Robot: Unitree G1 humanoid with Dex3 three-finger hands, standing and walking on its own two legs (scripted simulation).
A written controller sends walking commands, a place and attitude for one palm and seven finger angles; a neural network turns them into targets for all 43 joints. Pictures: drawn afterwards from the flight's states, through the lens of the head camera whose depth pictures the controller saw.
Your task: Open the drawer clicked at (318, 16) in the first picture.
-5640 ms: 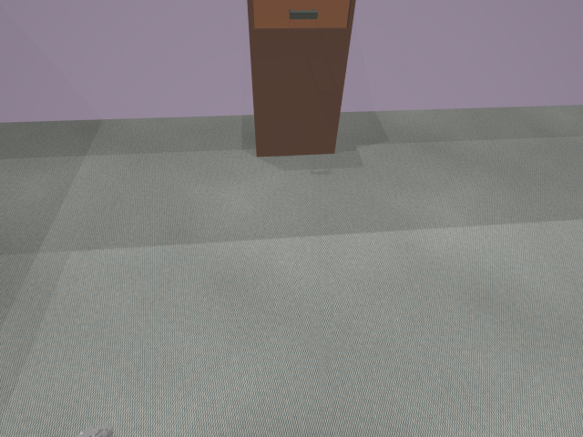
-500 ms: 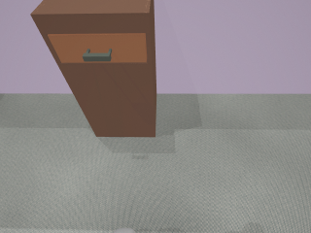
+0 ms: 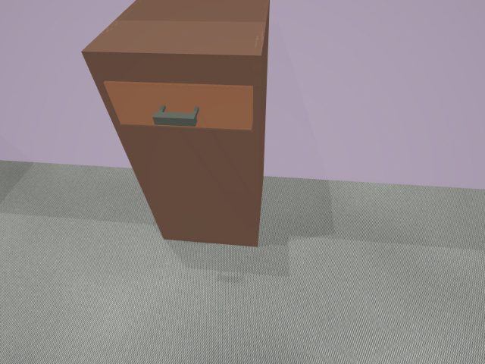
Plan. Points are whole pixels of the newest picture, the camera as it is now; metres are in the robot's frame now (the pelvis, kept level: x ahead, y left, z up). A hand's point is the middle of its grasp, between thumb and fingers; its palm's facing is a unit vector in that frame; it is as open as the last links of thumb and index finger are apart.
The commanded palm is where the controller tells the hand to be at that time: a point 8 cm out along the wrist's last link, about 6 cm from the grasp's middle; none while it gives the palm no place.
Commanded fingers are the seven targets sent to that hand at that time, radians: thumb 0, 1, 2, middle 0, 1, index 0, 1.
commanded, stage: take the last steps up to it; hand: left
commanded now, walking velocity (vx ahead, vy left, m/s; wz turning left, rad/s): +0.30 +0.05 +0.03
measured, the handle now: (177, 114) +0.72 +0.23 +0.00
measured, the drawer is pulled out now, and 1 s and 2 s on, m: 0.00 0.00 0.00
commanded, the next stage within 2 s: come to a stop and stand still in 0.44 s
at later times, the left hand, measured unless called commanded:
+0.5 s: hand out of the picture +0.14 +0.25 -0.17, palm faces +0.04 -0.98 -0.18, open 7.4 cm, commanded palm none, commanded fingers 0.00 0.90 0.90 -0.20 -0.30 -0.20 -0.30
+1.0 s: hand (138, 293) +0.28 +0.26 -0.16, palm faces +0.03 -0.97 -0.22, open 7.3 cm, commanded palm none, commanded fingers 0.00 0.90 0.90 -0.20 -0.30 -0.20 -0.30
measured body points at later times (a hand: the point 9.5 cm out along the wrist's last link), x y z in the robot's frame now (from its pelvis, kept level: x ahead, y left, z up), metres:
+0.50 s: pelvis +0.15 +0.07 +0.01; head +0.17 +0.08 +0.46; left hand +0.14 +0.30 -0.15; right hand +0.18 -0.16 -0.13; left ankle +0.17 +0.16 -0.73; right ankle +0.12 -0.05 -0.66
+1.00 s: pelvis +0.19 +0.08 +0.01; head +0.23 +0.08 +0.45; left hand +0.28 +0.31 -0.14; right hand +0.24 -0.17 -0.15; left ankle +0.17 +0.20 -0.71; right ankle +0.25 -0.05 -0.73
